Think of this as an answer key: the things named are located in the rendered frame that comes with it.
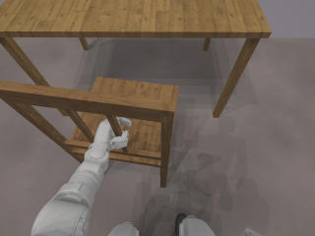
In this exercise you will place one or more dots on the robot left hand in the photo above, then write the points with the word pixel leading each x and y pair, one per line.
pixel 105 134

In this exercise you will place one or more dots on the left robot thigh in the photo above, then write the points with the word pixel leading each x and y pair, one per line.
pixel 125 229

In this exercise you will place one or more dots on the left robot forearm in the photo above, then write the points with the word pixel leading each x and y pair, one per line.
pixel 86 180

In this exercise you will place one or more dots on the right robot foot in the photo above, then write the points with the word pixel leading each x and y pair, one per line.
pixel 178 220

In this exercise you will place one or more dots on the chair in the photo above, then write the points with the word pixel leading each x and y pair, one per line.
pixel 150 107

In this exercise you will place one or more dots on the left robot upper arm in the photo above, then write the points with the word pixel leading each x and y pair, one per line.
pixel 60 218

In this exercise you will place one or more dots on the table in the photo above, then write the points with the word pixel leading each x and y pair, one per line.
pixel 134 19

